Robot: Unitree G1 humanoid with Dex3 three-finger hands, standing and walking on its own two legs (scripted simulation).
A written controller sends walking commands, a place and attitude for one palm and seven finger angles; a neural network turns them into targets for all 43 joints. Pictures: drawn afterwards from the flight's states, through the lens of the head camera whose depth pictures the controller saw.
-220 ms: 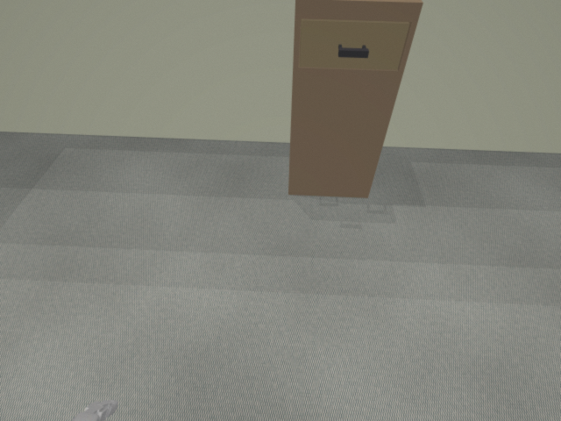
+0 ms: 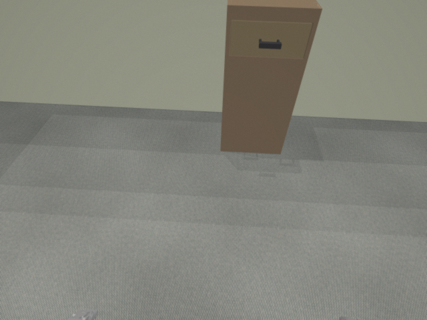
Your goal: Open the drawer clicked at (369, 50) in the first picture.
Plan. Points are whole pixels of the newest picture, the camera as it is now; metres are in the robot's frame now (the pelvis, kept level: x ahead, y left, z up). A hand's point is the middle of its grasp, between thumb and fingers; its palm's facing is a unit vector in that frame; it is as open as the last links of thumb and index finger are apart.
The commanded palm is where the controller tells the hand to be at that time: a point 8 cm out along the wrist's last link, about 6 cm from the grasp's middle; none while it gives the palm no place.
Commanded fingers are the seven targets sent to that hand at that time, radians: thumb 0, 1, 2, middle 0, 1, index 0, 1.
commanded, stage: stand and wait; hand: left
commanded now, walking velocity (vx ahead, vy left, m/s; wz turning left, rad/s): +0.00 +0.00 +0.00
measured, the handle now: (269, 43) +1.28 -0.19 -0.01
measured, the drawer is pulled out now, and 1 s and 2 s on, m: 0.00 0.00 0.00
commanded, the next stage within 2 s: look at it before walking up in 0.60 s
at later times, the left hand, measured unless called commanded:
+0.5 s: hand out of the picture +0.05 +0.24 -0.15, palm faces -0.02 -0.94 -0.34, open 7.4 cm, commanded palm none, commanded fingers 0.00 0.90 0.90 -0.20 -0.30 -0.20 -0.30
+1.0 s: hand out of the picture +0.07 +0.24 -0.15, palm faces -0.03 -0.94 -0.33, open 7.4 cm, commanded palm none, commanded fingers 0.00 0.90 0.90 -0.20 -0.30 -0.20 -0.30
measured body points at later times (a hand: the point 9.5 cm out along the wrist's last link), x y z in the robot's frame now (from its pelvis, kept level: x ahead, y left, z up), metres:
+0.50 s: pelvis -0.02 -0.01 +0.00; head -0.02 -0.01 +0.45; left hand +0.05 +0.29 -0.13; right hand +0.05 -0.30 -0.13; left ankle +0.00 +0.12 -0.74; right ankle +0.00 -0.12 -0.74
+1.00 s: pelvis -0.01 -0.01 +0.01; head +0.00 +0.00 +0.46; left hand +0.07 +0.29 -0.13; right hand +0.07 -0.30 -0.13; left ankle +0.00 +0.12 -0.74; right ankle +0.00 -0.12 -0.74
